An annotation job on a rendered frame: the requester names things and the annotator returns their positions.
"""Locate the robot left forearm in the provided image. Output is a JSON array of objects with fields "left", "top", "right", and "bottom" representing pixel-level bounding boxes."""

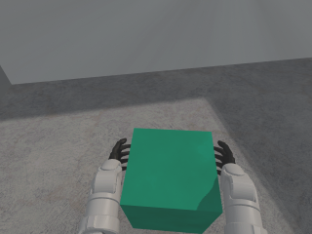
[{"left": 77, "top": 159, "right": 123, "bottom": 234}]

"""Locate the robot right hand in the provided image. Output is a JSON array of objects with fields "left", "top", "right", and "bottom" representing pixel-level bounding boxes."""
[{"left": 214, "top": 140, "right": 236, "bottom": 175}]

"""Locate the robot right forearm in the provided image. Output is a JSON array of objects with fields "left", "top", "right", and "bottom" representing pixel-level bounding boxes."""
[{"left": 219, "top": 163, "right": 268, "bottom": 234}]

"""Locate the robot left hand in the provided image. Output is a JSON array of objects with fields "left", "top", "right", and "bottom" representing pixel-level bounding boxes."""
[{"left": 108, "top": 138, "right": 131, "bottom": 171}]

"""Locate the carton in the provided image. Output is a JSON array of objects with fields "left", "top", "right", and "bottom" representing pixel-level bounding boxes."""
[{"left": 120, "top": 128, "right": 223, "bottom": 234}]

